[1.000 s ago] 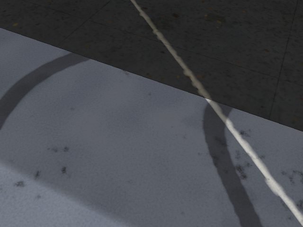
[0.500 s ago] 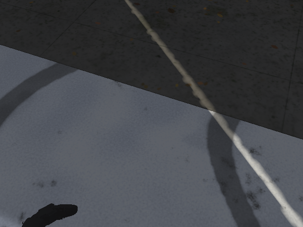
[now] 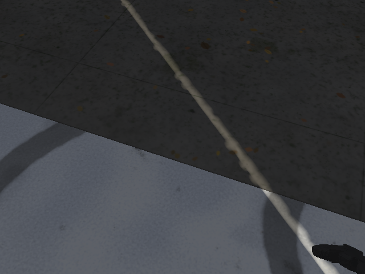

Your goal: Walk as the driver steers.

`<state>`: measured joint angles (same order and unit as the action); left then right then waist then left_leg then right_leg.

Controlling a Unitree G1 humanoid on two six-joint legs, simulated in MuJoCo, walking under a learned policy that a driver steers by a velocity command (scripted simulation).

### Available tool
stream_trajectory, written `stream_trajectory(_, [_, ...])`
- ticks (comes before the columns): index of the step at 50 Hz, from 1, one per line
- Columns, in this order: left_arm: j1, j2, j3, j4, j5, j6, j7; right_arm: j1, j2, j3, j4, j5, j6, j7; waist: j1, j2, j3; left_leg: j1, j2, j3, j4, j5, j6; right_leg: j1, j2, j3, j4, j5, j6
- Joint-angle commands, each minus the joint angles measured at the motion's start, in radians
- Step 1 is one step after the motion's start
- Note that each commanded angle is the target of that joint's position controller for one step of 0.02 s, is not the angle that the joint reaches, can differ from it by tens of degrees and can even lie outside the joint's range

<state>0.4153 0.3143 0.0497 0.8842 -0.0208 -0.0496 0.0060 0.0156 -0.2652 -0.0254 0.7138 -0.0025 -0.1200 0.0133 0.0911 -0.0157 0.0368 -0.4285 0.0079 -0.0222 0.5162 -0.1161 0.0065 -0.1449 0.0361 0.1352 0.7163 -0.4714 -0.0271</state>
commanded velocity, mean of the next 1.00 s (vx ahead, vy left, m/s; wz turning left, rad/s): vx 0.17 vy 0.00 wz -0.53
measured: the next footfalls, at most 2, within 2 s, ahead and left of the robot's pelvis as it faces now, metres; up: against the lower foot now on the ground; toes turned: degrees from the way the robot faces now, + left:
right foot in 0.42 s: +0.31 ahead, -0.14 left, +0.00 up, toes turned -16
left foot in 0.90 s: +0.36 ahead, +0.07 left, +0.00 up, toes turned -35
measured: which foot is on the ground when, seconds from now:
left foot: down 0.00-0.42, up 0.44-0.88, down 0.90-1.00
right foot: up 0.00-0.40, down 0.42-0.90, up 0.92-1.00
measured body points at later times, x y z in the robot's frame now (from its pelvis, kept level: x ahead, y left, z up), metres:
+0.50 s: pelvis +0.19 -0.03 -0.01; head +0.24 -0.06 +0.44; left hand +0.45 +0.17 -0.08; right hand +0.22 -0.34 -0.13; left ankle +0.12 +0.13 -0.65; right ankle +0.27 -0.13 -0.73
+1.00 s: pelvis +0.25 +0.00 +0.01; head +0.28 +0.01 +0.46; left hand +0.54 +0.15 -0.08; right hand +0.20 -0.31 -0.08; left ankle +0.33 +0.10 -0.73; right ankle +0.22 -0.12 -0.68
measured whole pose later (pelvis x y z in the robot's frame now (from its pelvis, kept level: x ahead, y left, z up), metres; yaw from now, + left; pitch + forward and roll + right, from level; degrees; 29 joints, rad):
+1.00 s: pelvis +0.25 +0.00 +0.01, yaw -33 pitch +1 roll -1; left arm 0.18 0.33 0.08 0.60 0.00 0.04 0.02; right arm 0.19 -0.28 -0.05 0.76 -0.03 -0.01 -0.01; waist -0.01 -0.04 0.02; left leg -0.28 0.00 -0.05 0.50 -0.25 0.01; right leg -0.50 0.15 0.17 0.92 -0.45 0.02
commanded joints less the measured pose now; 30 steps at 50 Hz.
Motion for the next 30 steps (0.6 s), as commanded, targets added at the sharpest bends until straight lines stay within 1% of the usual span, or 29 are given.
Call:
stream_trajectory(1, [0.01,0.118,0.017,-0.117,-0.034,-0.029,0.002,0.319,-0.182,-0.063,0.014,-0.006,0.008,-0.005,-0.171,0.217,-0.241,0.696,0.406,-0.614,-0.227,-0.314,0.202,-0.63,-0.051,0.026,0.563,-0.06,-0.008])
stream_trajectory(2, [-0.053,0.129,0.025,-0.127,-0.03,-0.022,0.004,0.264,-0.141,-0.051,0.008,-0.003,0.01,-0.005,-0.161,0.146,-0.15,0.576,0.358,-0.445,-0.233,-0.227,0.167,-0.62,-0.088,0.0,0.555,0.027,-0.003])
stream_trajectory(3, [-0.076,0.112,0.028,-0.131,-0.02,-0.015,0.005,0.214,-0.113,-0.042,0.011,-0.004,0.012,-0.002,-0.137,0.113,-0.09,0.474,0.307,-0.337,-0.26,-0.119,0.152,-0.587,-0.115,-0.01,0.512,0.093,0.007])
stream_trajectory(4, [-0.084,0.097,0.033,-0.136,-0.013,-0.005,0.002,0.185,-0.095,-0.038,0.016,-0.007,0.011,-0.002,-0.115,0.134,-0.055,0.407,0.274,-0.255,-0.286,-0.048,0.142,-0.555,-0.14,-0.011,0.47,0.139,0.011])
stream_trajectory(5, [-0.08,0.076,0.032,-0.141,-0.013,0.004,-0.004,0.173,-0.1,-0.041,0.022,-0.011,0.008,-0.003,-0.102,0.15,-0.039,0.355,0.257,-0.196,-0.314,-0.003,0.14,-0.514,-0.153,-0.023,0.456,0.169,0.017])
stream_trajectory(6, [-0.086,0.057,0.032,-0.149,-0.013,0.014,-0.007,0.163,-0.103,-0.044,0.025,-0.013,0.003,-0.003,-0.094,0.142,-0.024,0.324,0.252,-0.145,-0.324,0.123,0.152,-0.5,-0.15,-0.037,0.448,0.181,0.026])
stream_trajectory(7, [-0.096,0.048,0.032,-0.163,-0.009,0.022,-0.007,0.155,-0.114,-0.049,0.031,-0.013,-0.001,-0.005,-0.083,0.127,-0.012,0.308,0.254,-0.094,-0.322,0.278,0.164,-0.502,-0.145,-0.046,0.425,0.189,0.037])
stream_trajectory(8, [-0.11,0.042,0.032,-0.18,-0.003,0.027,-0.006,0.15,-0.128,-0.055,0.037,-0.012,-0.002,-0.008,-0.076,0.113,-0.008,0.303,0.259,-0.051,-0.316,0.397,0.171,-0.51,-0.142,-0.052,0.383,0.203,0.047])
stream_trajectory(9, [-0.129,0.034,0.03,-0.198,0.002,0.029,-0.007,0.146,-0.141,-0.059,0.042,-0.01,0.0,-0.013,-0.074,0.108,-0.005,0.304,0.26,-0.011,-0.313,0.471,0.177,-0.514,-0.14,-0.062,0.323,0.23,0.057])
stream_trajectory(11, [-0.166,0.018,0.023,-0.224,0.006,0.029,-0.017,0.134,-0.163,-0.066,0.046,-0.007,0.014,-0.026,-0.081,0.109,-0.018,0.302,0.243,0.071,-0.307,0.507,0.171,-0.474,-0.137,-0.096,0.19,0.336,0.06])
stream_trajectory(13, [-0.22,0.012,0.02,-0.252,0.008,0.029,-0.035,0.134,-0.177,-0.069,0.047,0.0,0.028,-0.036,-0.1,0.106,-0.03,0.302,0.231,0.131,-0.291,0.514,0.16,-0.413,-0.12,-0.131,0.065,0.44,0.05])
stream_trajectory(14, [-0.241,0.016,0.022,-0.266,0.009,0.03,-0.044,0.143,-0.185,-0.071,0.052,0.005,0.034,-0.039,-0.107,0.104,-0.039,0.319,0.235,0.144,-0.276,0.511,0.154,-0.393,-0.112,-0.14,0.021,0.46,0.043])
stream_trajectory(16, [-0.268,0.039,0.032,-0.295,0.012,0.036,-0.058,0.151,-0.205,-0.078,0.059,0.021,0.045,-0.041,-0.107,0.106,-0.049,0.364,0.256,0.152,-0.231,0.502,0.14,-0.372,-0.103,-0.148,-0.037,0.436,0.021])
stream_trajectory(18, [-0.259,0.069,0.047,-0.314,0.017,0.042,-0.066,0.139,-0.225,-0.087,0.057,0.039,0.057,-0.043,-0.087,0.113,-0.062,0.394,0.274,0.155,-0.142,0.553,0.123,-0.334,-0.079,-0.169,-0.079,0.355,-0.013])
stream_trajectory(19, [-0.217,0.087,0.058,-0.31,0.018,0.044,-0.066,0.13,-0.231,-0.091,0.054,0.047,0.062,-0.045,-0.062,0.111,-0.084,0.399,0.265,0.165,-0.057,0.605,0.108,-0.277,-0.052,-0.19,-0.12,0.338,-0.036])
stream_trajectory(20, [-0.125,0.117,0.077,-0.288,0.02,0.042,-0.06,0.128,-0.216,-0.088,0.052,0.05,0.068,-0.046,-0.014,0.078,-0.129,0.375,0.224,0.192,0.096,0.591,0.077,-0.149,-0.011,-0.209,-0.206,0.409,-0.066])
stream_trajectory(21, [-0.049,0.19,0.104,-0.275,0.02,0.042,-0.038,0.192,-0.184,-0.077,0.055,0.024,0.068,-0.041,0.007,-0.042,-0.183,0.242,0.149,0.213,0.325,0.374,0.014,0.046,-0.05,-0.115,-0.252,0.748,-0.112])
stream_trajectory(22, [-0.07,0.29,0.113,-0.301,0.026,0.047,-0.013,0.277,-0.077,-0.042,0.026,-0.046,0.065,-0.028,-0.088,-0.315,-0.251,-0.107,0.004,0.201,0.68,-0.543,-0.062,0.312,-0.309,0.237,-0.161,1.259,-0.266])
stream_trajectory(23, [-0.088,0.263,0.097,-0.353,0.039,0.036,-0.024,0.306,-0.129,-0.039,0.026,-0.024,0.061,-0.015,-0.058,-0.232,-0.469,-0.189,-0.057,-0.034,0.866,-0.626,-0.068,0.381,-0.435,0.528,-0.263,1.028,-0.418])
stream_trajectory(24, [-0.134,0.206,0.085,-0.364,0.031,0.03,-0.034,0.206,-0.19,-0.056,0.017,0.013,0.067,-0.012,-0.027,-0.094,-0.39,-0.239,-0.016,-0.075,0.876,-0.52,-0.053,0.304,-0.381,0.437,-0.317,0.846,-0.372])
stream_trajectory(25, [-0.178,0.175,0.076,-0.356,0.013,0.027,-0.032,0.156,-0.18,-0.054,-0.001,0.015,0.075,-0.019,-0.048,-0.043,-0.276,-0.262,0.013,-0.067,0.811,-0.435,-0.044,0.193,-0.327,0.35,-0.337,0.701,-0.311])
stream_trajectory(26, [-0.213,0.147,0.067,-0.356,0.004,0.032,-0.025,0.143,-0.171,-0.054,0.008,0.002,0.086,-0.032,-0.07,0.0,-0.208,-0.244,0.043,-0.07,0.741,-0.38,-0.047,0.087,-0.286,0.298,-0.357,0.609,-0.265])
stream_trajectory(27, [-0.241,0.141,0.063,-0.361,0.008,0.039,-0.018,0.145,-0.178,-0.057,0.003,-0.004,0.097,-0.04,-0.097,-0.023,-0.175,-0.187,0.05,-0.073,0.679,-0.344,-0.048,-0.014,-0.257,0.268,-0.379,0.569,-0.247])
stream_trajectory(28, [-0.257,0.146,0.064,-0.37,0.022,0.044,-0.013,0.157,-0.178,-0.059,0.005,-0.006,0.105,-0.041,-0.113,-0.05,-0.167,-0.129,0.037,-0.063,0.645,-0.316,-0.05,-0.079,-0.231,0.247,-0.395,0.563,-0.237])
stream_trajectory(29, [-0.264,0.149,0.066,-0.373,0.03,0.044,-0.009,0.171,-0.163,-0.057,0.009,-0.007,0.107,-0.043,-0.121,-0.065,-0.171,-0.101,0.025,-0.055,0.599,-0.301,-0.056,-0.104,-0.215,0.229,-0.398,0.584,-0.235])
stream_trajectory(30, [-0.26,0.154,0.069,-0.372,0.031,0.045,-0.003,0.176,-0.15,-0.053,0.013,-0.008,0.108,-0.046,-0.12,-0.069,-0.179,-0.085,0.015,-0.052,0.552,-0.293,-0.063,-0.113,-0.206,0.217,-0.397,0.602,-0.235])
Keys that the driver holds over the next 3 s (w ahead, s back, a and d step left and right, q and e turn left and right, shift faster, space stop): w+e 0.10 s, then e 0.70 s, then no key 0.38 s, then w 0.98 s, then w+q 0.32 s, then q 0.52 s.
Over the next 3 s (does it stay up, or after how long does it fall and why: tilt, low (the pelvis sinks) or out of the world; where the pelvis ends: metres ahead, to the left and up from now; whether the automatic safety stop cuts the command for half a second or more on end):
stays up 0.87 -0.39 0.01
